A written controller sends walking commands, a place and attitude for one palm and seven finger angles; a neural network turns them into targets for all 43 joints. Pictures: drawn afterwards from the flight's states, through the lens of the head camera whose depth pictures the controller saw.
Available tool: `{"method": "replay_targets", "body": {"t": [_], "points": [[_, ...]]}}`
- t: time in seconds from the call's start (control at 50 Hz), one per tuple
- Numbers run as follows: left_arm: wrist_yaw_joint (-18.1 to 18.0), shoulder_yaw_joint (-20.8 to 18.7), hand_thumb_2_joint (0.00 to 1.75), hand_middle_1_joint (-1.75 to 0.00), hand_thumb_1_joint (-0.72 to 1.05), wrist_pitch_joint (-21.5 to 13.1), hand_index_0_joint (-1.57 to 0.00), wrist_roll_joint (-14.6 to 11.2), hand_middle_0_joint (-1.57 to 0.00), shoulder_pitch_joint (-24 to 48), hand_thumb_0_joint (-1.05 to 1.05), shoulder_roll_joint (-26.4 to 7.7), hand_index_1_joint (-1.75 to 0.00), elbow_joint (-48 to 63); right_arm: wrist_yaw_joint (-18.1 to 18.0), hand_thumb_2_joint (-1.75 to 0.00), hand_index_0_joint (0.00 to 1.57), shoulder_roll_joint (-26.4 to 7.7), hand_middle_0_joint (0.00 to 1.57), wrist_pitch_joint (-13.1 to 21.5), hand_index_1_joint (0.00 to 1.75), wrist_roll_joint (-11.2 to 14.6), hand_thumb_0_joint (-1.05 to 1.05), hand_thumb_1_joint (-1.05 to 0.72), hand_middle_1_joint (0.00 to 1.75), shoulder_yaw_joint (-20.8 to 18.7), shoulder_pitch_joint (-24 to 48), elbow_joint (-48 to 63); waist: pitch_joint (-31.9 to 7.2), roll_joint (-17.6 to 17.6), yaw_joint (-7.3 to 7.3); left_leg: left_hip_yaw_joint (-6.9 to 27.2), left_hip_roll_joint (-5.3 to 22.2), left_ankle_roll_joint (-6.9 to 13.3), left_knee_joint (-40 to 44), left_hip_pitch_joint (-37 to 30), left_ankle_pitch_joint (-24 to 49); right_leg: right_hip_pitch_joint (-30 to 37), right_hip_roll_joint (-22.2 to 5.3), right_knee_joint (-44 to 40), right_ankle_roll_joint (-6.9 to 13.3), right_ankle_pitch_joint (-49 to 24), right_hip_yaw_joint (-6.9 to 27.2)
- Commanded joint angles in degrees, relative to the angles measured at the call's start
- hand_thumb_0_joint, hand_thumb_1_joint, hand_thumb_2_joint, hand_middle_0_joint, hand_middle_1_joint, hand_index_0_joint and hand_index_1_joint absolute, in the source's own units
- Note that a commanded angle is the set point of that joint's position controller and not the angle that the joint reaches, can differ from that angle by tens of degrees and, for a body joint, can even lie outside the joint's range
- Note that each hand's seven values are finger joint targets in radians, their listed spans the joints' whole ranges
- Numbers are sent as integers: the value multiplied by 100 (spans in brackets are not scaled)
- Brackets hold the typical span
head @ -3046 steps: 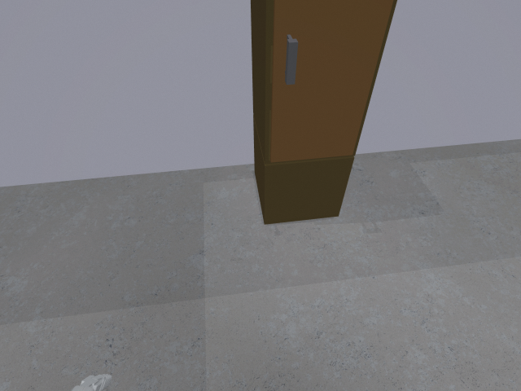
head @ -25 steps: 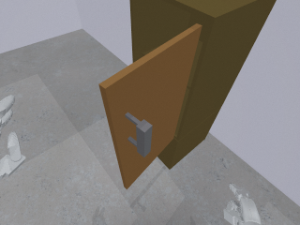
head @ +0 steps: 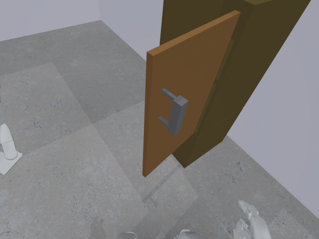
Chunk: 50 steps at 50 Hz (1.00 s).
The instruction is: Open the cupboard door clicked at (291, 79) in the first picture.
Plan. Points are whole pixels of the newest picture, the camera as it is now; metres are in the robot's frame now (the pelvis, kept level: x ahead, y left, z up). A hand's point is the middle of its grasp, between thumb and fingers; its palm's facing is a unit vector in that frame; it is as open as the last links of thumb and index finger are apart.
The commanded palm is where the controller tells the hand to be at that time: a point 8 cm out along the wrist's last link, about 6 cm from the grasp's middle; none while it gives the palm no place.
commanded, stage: step back with the hand held close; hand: left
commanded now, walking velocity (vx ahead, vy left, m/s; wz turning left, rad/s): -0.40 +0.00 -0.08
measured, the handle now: (170, 112) +0.41 +0.01 +0.09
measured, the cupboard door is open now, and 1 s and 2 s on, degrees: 99 99 99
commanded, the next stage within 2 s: stop stepping back and stand still in 0.22 s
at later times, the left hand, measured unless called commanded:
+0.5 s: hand out of the picture +0.08 +0.20 +0.20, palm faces +0.31 -0.78 -0.54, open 7.4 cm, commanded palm +0.05 +0.24 +0.19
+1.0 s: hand out of the picture +0.01 +0.23 +0.19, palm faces +0.45 -0.77 -0.46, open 7.4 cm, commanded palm -0.03 +0.25 +0.19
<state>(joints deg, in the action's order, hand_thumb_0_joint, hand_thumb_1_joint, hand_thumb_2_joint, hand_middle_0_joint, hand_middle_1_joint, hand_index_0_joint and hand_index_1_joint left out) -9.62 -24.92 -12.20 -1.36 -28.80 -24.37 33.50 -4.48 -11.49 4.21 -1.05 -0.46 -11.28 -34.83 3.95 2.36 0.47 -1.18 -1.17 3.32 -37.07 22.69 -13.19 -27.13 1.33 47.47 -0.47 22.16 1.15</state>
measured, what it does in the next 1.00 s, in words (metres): walks backwards: right foot, then left foot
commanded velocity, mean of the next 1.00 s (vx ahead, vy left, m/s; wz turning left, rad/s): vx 0.03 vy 0.05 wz -0.01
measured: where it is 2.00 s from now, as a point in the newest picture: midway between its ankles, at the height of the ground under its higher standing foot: outside the picture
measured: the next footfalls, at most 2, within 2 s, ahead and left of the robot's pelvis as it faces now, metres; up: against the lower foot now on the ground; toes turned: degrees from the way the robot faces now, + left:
right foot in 0.36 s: -0.13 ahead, -0.10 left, +0.00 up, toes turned -7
left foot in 0.62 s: -0.09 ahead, +0.07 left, +0.00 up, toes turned -1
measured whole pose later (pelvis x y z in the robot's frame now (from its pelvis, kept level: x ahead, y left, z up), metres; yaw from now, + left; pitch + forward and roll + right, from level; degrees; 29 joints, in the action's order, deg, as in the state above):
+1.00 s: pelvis -0.19 -0.04 +0.02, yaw -4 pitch +0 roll +1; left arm -8.6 -24.6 -14.0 -1.8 -31.2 -22.0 23.5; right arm -3.2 -11.7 4.9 -0.4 0.0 -15.2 -37.5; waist -2.3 0.6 1.9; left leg -2.0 0.6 0.2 -55.2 26.8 -18.1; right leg -10.3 0.8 25.8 3.9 15.9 -3.6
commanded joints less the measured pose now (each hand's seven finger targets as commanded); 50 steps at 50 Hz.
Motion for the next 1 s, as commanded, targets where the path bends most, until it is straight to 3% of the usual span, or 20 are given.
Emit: {"method": "replay_targets", "body": {"t": [0.0, 0.06, 0.18, 0.28, 0.3, 0.34, 0.36, 0.42, 0.48, 0.58, 0.62, 0.66, 0.68, 0.72, 0.76, 0.8, 0.84, 0.88, 0.94, 0.98], "points": [[-126, -822, 90, -30, 90, -419, -20, -111, -20, 17, 0, -937, -30, 1172, 62, -90, 20, -735, 20, 524, 30, -19, 0, -90, 30, -373, 258, 718, -1064, -981, -96, 1838, 2070, 689, 1848, -509, 1833, 58, 81, 1833, -18, 719, 412], [-82, -585, 90, -30, 90, -258, -20, -164, -20, -230, 0, -724, -30, 1111, 146, -90, 20, -735, 20, 568, 30, 88, 0, -90, 30, -410, 348, 696, -1270, -1028, -48, 1161, 1726, 476, 1759, -1208, 2250, 50, 114, 1256, -128, 516, 34], [-76, -468, 90, -30, 90, -93, -20, -224, -20, -53, 0, -828, -30, 1327, 150, -90, 20, -689, 20, 584, 30, 49, 0, -90, 30, -265, 467, 617, -1304, -1697, -93, 1157, 1522, 233, 2964, -1003, -514, 931, 294, -104, -51, 810, -421], [-8, -823, 90, -30, 90, -174, -20, -390, -20, -454, 0, -1141, -30, 1335, 188, -90, 20, -610, 20, 470, 30, 21, 0, -90, 30, -211, 577, 680, -1643, -1695, 77, 589, 1113, -200, 2658, -1058, 80, 2056, 263, -2767, 181, -128, -635], [52, -864, 90, -30, 90, -240, -20, -406, -20, -436, 0, -1234, -30, 1390, 202, -90, 20, -602, 20, 386, 30, 19, 0, -90, 30, -214, 554, 672, -1609, -1326, 56, 302, 922, -359, 2196, -1315, 276, 1900, 27, -3427, 232, -550, -449], [53, -1136, 90, -30, 90, -304, -20, -403, -20, -684, 0, -1608, -30, 1251, 193, -90, 20, -540, 20, 228, 30, 96, 0, -90, 30, -158, 649, 747, -1196, 576, 115, -255, 111, -552, -302, -1221, -414, 606, -1474, -4059, 497, -1123, 832], [-8, -1277, 90, -30, 90, -321, -20, -439, -20, -629, 0, -1665, -30, 1192, 167, -90, 20, -628, 20, 272, 30, 84, 0, -90, 30, -160, 747, 741, -1227, 562, 204, 10, -98, -539, -1644, -484, -1072, 430, -2129, -3845, 806, -1888, 1242], [53, -1009, 90, -30, 90, -91, -20, -264, -20, -780, 0, -1221, -30, 596, 116, -90, 20, -542, 20, 247, 30, 231, 0, -90, 30, -101, 602, 802, -1148, 624, -58, 135, 197, -410, -1683, 1007, -540, 2133, -1567, -2460, 384, -4892, 311], [-8, -714, 90, -30, 90, -25, -20, -200, -20, -88, 0, -997, -30, 24, -25, -90, 20, -663, 20, 271, 30, 206, 0, -90, 30, -84, 667, 737, -638, 348, -42, -268, 169, -311, -637, 514, -349, 2009, -1562, -2499, 444, -4836, 454], [-73, -346, 90, -30, 90, -94, -20, -117, -20, 360, 0, -836, -30, -31, -49, -90, 20, -835, 20, 341, 30, 205, 0, -90, 30, -217, 398, 728, -922, 517, -78, -371, 7, 19, 1258, -885, 523, 2252, -1288, -1800, -171, -5295, 376], [-105, -416, 90, -30, 90, -211, -20, -119, -20, 334, 0, -998, -30, 545, 2, -90, 20, -989, 20, 316, 30, 246, 0, -90, 30, -291, 314, 893, -1379, -184, -98, 208, 582, 310, 1106, -1970, 2655, 1725, -791, -826, -484, -5026, 94], [-136, -659, 90, -30, 90, -259, -20, -58, -20, -18, 0, -1196, -30, 834, 72, -90, 20, -904, 20, 365, 30, 211, 0, -90, 30, -268, 150, 899, -1634, -956, -14, 830, 1109, 613, 668, -2760, 4190, 672, -396, -526, -473, -2125, -60], [-98, -515, 90, -30, 90, -269, -20, -60, -20, -148, 0, -1040, -30, 1109, 115, -90, 20, -787, 20, 387, 30, 155, 0, -90, 30, -212, 243, 919, -1498, -1373, -13, 1072, 1166, 596, 985, -2289, 4044, 798, -276, -853, -247, -507, -160], [-56, -654, 90, -30, 90, -227, -20, -49, -20, -216, 0, -1131, -30, 1176, 148, -90, 20, -866, 20, 467, 30, 137, 0, -90, 30, -200, 486, 911, -671, -1424, -7, 1051, 1187, 422, 1789, -579, 1546, 1627, -149, -1169, -51, 417, -370], [-92, -1018, 90, -30, 90, -278, -20, -46, -20, -340, 0, -1362, -30, 984, 99, -90, 20, -884, 20, 468, 30, 120, 0, -90, 30, -210, 474, 902, -303, -1345, 13, 909, 1048, 279, 2025, 425, -877, 2175, -157, -1807, 62, 48, -469], [-81, -942, 90, -30, 90, -316, -20, -63, -20, -352, 0, -1171, -30, 527, 49, -90, 20, -754, 20, 391, 30, 102, 0, -90, 30, -231, 484, 923, -119, -633, -56, 480, 522, -30, 1231, 893, -1913, 2109, -542, -2685, 426, 583, 492], [-52, -776, 90, -30, 90, -298, -20, -122, -20, -291, 0, -993, -30, 164, 86, -90, 20, -757, 20, 285, 30, 137, 0, -90, 30, -378, 408, 834, -14, 1005, 28, 44, 34, -305, -1821, 1292, -1328, 1412, -2081, -4091, 1172, 2274, 3126], [-5, -636, 90, -30, 90, -394, -20, -134, -20, 97, 0, -854, -30, -38, 100, -90, 20, -838, 20, 356, 30, 103, 0, -90, 30, -365, 285, 695, -124, 491, -144, 430, 242, -323, -2850, 1550, -928, 1424, -2113, -3907, 1191, 1201, 2658], [46, -352, 90, -30, 90, -418, -20, -48, -20, 529, 0, -720, -30, -361, 61, -90, 20, -682, 20, 361, 30, 87, 0, -90, 30, -184, 252, 600, -271, 109, -176, 75, 492, -298, -1784, 949, -317, 1467, -1614, -3435, 1003, -430, 1024], [24, -115, 90, -30, 90, -387, -20, 15, -20, 873, 0, -682, -30, -289, -38, -90, 20, -676, 20, 450, 30, 98, 0, -90, 30, -181, 418, 645, -185, 369, -83, -171, 451, -203, -750, 207, -426, 1153, -1480, -3378, 888, -269, 738]]}}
